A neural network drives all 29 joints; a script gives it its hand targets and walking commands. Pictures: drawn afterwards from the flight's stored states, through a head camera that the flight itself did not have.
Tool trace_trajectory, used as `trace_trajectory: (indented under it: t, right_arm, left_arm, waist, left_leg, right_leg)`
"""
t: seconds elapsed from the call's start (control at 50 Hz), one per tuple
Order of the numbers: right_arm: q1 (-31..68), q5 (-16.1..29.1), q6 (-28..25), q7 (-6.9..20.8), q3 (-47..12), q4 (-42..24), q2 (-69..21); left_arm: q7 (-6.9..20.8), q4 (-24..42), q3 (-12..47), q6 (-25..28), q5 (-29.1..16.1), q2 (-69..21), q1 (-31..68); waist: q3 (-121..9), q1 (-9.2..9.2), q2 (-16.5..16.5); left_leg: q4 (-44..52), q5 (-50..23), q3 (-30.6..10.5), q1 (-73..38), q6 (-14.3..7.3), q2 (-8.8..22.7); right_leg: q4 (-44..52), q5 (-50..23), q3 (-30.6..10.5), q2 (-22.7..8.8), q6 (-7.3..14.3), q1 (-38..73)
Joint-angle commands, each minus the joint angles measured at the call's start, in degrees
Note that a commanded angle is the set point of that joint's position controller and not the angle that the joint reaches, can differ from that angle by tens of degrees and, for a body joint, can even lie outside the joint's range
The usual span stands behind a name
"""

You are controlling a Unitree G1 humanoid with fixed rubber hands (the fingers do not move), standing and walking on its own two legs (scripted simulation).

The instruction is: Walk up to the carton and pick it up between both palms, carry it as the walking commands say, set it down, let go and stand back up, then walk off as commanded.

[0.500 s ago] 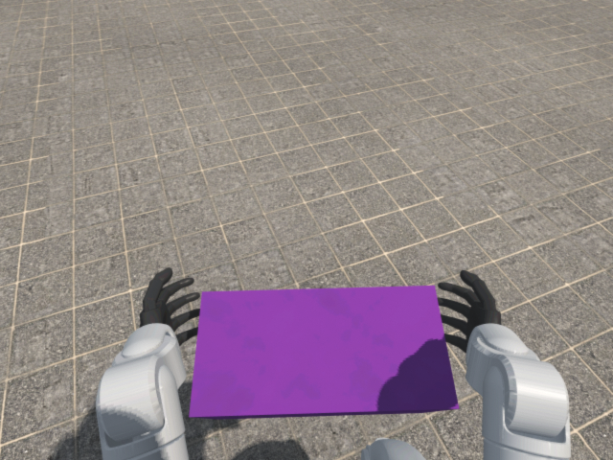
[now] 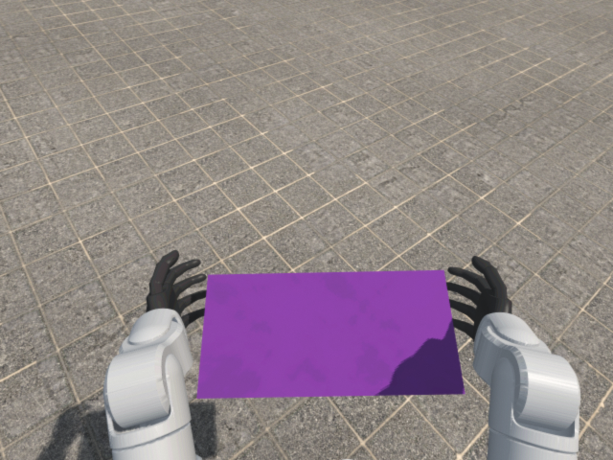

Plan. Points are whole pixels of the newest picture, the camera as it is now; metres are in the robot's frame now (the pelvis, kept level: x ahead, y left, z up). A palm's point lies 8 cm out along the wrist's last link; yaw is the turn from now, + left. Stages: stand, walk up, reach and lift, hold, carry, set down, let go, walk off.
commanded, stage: carry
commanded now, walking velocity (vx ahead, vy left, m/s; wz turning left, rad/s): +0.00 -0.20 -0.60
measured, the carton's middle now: (325, 338) +0.28 -0.01 -0.01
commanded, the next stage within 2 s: none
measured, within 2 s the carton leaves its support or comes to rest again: neither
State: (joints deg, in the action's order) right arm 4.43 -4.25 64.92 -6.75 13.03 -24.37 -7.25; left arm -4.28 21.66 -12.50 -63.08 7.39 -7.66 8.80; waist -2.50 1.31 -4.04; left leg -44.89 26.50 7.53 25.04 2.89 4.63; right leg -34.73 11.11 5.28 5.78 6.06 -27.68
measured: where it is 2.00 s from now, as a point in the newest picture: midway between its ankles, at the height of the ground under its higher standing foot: outside the picture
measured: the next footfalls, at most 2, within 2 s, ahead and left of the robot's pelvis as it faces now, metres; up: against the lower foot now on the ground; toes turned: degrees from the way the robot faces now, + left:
left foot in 0.02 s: +0.04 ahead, +0.10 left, +0.00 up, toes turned +8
right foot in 0.38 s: -0.02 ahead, -0.29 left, +0.00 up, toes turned -24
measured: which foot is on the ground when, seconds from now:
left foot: up 0.00-0.00, down 0.02-0.38, up 0.40-0.70, down 0.72-1.00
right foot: down 0.00-0.02, up 0.04-0.36, down 0.38-0.74, up 0.76-1.00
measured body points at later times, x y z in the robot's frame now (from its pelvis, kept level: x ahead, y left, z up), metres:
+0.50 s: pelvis -0.05 -0.16 +0.00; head -0.03 -0.18 +0.45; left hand +0.27 -0.08 +0.07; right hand +0.13 -0.43 +0.04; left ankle -0.04 +0.01 -0.66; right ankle -0.05 -0.27 -0.72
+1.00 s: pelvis -0.15 -0.27 +0.02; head -0.12 -0.25 +0.47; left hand +0.20 -0.26 +0.09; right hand -0.03 -0.56 +0.10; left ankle -0.05 -0.13 -0.72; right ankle -0.23 -0.44 -0.65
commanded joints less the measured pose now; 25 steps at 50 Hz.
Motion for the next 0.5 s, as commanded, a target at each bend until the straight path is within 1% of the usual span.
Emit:
trace_trajectory:
  t: [0.0,0.02,0.04,0.06,0.08,0.1,0.12,0.14,0.16,0.18,0.2,0.22,0.24,0.26,0.28,0.3,0.32,0.34,0.36,0.38,0.4,0.42,0.44,0.46,0.48]
  right_arm:
    - [23.4,22.3,1.0,22.3,-43.1,0.9,-42.0]
    - [24.8,22.2,1.4,22.5,-43.2,1.3,-42.8]
    - [26.7,21.6,1.1,22.4,-44.0,1.3,-42.8]
    - [27.6,21.1,1.1,22.4,-43.8,0.5,-42.1]
    - [29.4,21.5,1.3,22.2,-43.7,-0.3,-42.4]
    - [32.4,21.7,1.5,22.0,-43.8,-2.3,-42.1]
    - [35.2,22.1,1.5,21.6,-44.2,-4.1,-41.9]
    - [37.1,22.4,1.5,21.4,-44.7,-6.0,-41.5]
    - [36.8,22.5,1.6,21.1,-44.7,-6.3,-41.1]
    - [35.5,22.5,1.5,21.0,-44.4,-6.4,-40.5]
    - [33.7,22.2,1.4,20.7,-44.0,-6.5,-39.9]
    - [30.6,21.3,1.6,20.5,-43.3,-4.9,-39.8]
    - [27.8,20.4,1.8,20.3,-42.4,-2.9,-40.0]
    - [25.4,19.4,2.1,20.4,-41.6,-0.7,-40.2]
    - [23.9,18.8,2.3,20.3,-41.5,0.6,-40.8]
    - [22.9,18.2,2.4,20.3,-41.4,1.5,-41.1]
    - [23.2,18.1,2.3,20.1,-42.1,1.1,-41.7]
    - [24.2,18.1,2.0,19.8,-43.6,-0.7,-42.3]
    - [26.8,18.1,1.9,19.5,-45.2,-2.7,-42.4]
    - [31.1,19.1,1.8,19.6,-47.3,-5.0,-42.3]
    - [35.0,21.1,2.0,19.8,-48.4,-5.9,-43.6]
    - [37.8,22.7,1.8,19.9,-48.8,-9.0,-44.4]
    - [37.7,23.8,1.4,20.1,-49.1,-8.4,-45.1]
    - [38.8,24.8,0.9,20.0,-50.6,-9.9,-45.2]
    - [39.3,25.6,0.3,19.7,-51.2,-11.3,-46.2]
  left_arm:
    - [16.0,2.3,48.1,-3.5,-22.4,-46.2,21.4]
    - [16.0,2.0,47.5,-4.0,-22.7,-45.9,23.6]
    - [16.6,2.0,46.9,-4.0,-23.0,-45.3,24.7]
    - [17.1,0.6,48.1,-3.9,-23.9,-47.0,25.3]
    - [17.6,1.1,48.6,-4.1,-25.3,-47.7,26.4]
    - [17.8,1.2,48.4,-4.2,-26.2,-48.4,27.2]
    - [17.9,0.2,47.4,-4.2,-26.2,-48.5,26.6]
    - [17.9,-0.8,46.5,-4.2,-25.9,-48.6,25.2]
    - [17.6,-2.2,45.7,-4.4,-25.5,-48.5,23.2]
    - [17.5,-2.8,45.7,-4.5,-25.4,-48.2,21.4]
    - [17.4,-2.5,46.2,-4.7,-25.8,-48.0,20.9]
    - [17.3,-1.6,47.0,-5.1,-26.3,-47.7,21.4]
    - [17.3,-0.3,48.0,-5.3,-26.9,-47.6,23.3]
    - [17.3,1.1,48.7,-5.4,-27.1,-47.1,24.7]
    - [17.3,1.8,49.0,-5.6,-27.1,-46.8,25.2]
    - [17.4,2.3,49.5,-5.8,-26.8,-46.7,24.9]
    - [17.8,1.3,49.3,-6.0,-26.7,-47.1,23.1]
    - [18.3,0.4,48.7,-6.0,-26.6,-47.9,21.6]
    - [18.9,-0.6,47.9,-6.0,-26.8,-48.3,21.0]
    - [19.3,-1.4,47.0,-5.6,-27.0,-48.2,20.8]
    - [19.5,-1.3,46.7,-5.3,-27.1,-48.9,21.1]
    - [19.5,-2.2,46.1,-5.0,-26.1,-50.0,19.1]
    - [19.3,-1.2,45.9,-4.5,-26.5,-50.8,20.5]
    - [19.4,-1.8,44.6,-3.8,-26.3,-51.6,19.6]
    - [19.3,-1.0,44.5,-3.3,-26.5,-52.1,20.4]
  waist:
    - [-18.8,0.4,34.2]
    - [-13.4,-0.18,25.1]
    - [-11.5,-0.33,18.1]
    - [-7.5,-0.35,9.4]
    - [-5.6,-0.6,7.4]
    - [-5.2,-1.06,6.5]
    - [-4.5,-1.29,7.5]
    - [-5.5,-1.44,7.6]
    - [-7.8,-1.54,9.8]
    - [-9.9,-1.48,13.1]
    - [-11.7,-1.33,16.1]
    - [-12.9,-1.06,19.6]
    - [-13.9,-0.81,21.9]
    - [-14.7,-0.68,24.0]
    - [-16.1,-0.72,24.5]
    - [-17.0,-1.2,25.8]
    - [-18.0,-2.27,22.7]
    - [-18.0,-3.15,13.0]
    - [-16.4,-2.83,-7.0]
    - [-14.8,-2.05,-20.2]
    - [-16.4,-2.16,-16.7]
    - [-17.3,-2.57,-17.0]
    - [-17.1,-2.45,-14.2]
    - [-18.6,-2.26,-13.6]
    - [-21.2,-2.08,-11.7]
  left_leg:
    - [29.2,-22.1,-29.4,-28.7,-11.7,31.1]
    - [28.8,-27.4,-25.6,-21.9,-14.7,34.0]
    - [28.0,-26.2,-20.7,-18.1,-14.4,32.1]
    - [27.9,-24.4,-16.1,-13.1,-11.6,26.7]
    - [27.4,-23.1,-13.9,-10.2,-9.2,24.6]
    - [26.7,-22.6,-9.3,-9.0,-7.2,22.7]
    - [25.1,-24.2,-4.9,-10.3,-6.2,21.2]
    - [22.2,-29.7,-0.4,-12.9,-5.4,20.0]
    - [19.4,-35.2,2.4,-15.5,-4.9,19.1]
    - [17.9,-38.8,3.7,-16.9,-4.1,18.1]
    - [17.0,-39.9,4.2,-16.8,-3.5,17.7]
    - [16.3,-39.1,4.3,-16.8,-3.0,17.8]
    - [15.7,-37.7,4.3,-17.1,-2.5,18.3]
    - [15.0,-35.5,4.5,-17.9,-1.8,18.6]
    - [13.7,-34.6,4.4,-19.0,-1.4,19.3]
    - [11.4,-33.8,4.7,-19.8,-1.0,19.7]
    - [6.9,-31.1,5.4,-18.8,0.2,18.9]
    - [-0.1,-21.1,5.1,-13.3,2.0,16.1]
    - [-10.7,9.1,4.2,-0.5,3.2,9.7]
    - [-22.7,22.5,1.3,10.5,5.0,5.1]
    - [-25.6,18.9,-1.8,9.9,4.9,6.1]
    - [-24.0,16.9,-2.5,10.0,5.1,5.2]
    - [-24.9,13.4,-3.6,11.3,4.7,5.6]
    - [-23.3,10.6,-3.9,12.3,4.4,5.2]
    - [-21.0,7.5,-3.6,11.6,4.2,4.9]
  right_leg:
    - [-25.3,18.9,-2.8,-2.1,-5.4,-15.2]
    - [-37.8,17.5,-8.0,-7.2,-5.6,-16.1]
    - [-41.7,16.4,-11.2,-10.2,-5.4,-14.4]
    - [-44.2,11.8,-8.6,-9.2,-6.7,-14.2]
    - [-44.6,10.3,-8.3,-9.5,-7.1,-13.8]
    - [-41.4,9.2,-6.5,-10.5,-7.6,-12.5]
    - [-38.0,8.5,-4.2,-10.4,-8.2,-12.7]
    - [-34.1,8.0,-2.3,-9.6,-8.5,-12.3]
    - [-31.0,7.8,-0.6,-8.6,-8.7,-11.1]
    - [-27.1,8.1,1.7,-7.7,-9.0,-8.9]
    - [-22.4,8.7,3.6,-7.7,-9.1,-5.6]
    - [-17.7,9.9,4.4,-8.0,-9.0,-2.7]
    - [-15.0,10.1,5.0,-8.2,-8.9,-0.5]
    - [-12.0,9.8,5.3,-8.3,-8.9,0.7]
    - [-8.9,9.4,6.1,-8.0,-8.6,2.1]
    - [-4.1,8.0,6.4,-8.2,-8.2,4.0]
    - [4.4,4.1,6.0,-8.0,-7.6,8.4]
    - [12.2,-2.6,0.8,-9.4,-7.1,14.6]
    - [13.4,-23.8,-11.4,-17.5,-5.4,20.9]
    - [8.8,-47.4,-22.6,-23.8,-2.2,23.5]
    - [4.9,-53.0,-17.3,-23.0,1.3,22.8]
    - [3.8,-50.9,-15.0,-20.6,2.5,22.2]
    - [3.0,-51.3,-12.7,-17.9,1.2,24.6]
    - [2.5,-53.2,-12.7,-17.5,1.3,26.9]
    - [1.8,-52.2,-11.0,-17.0,1.2,29.5]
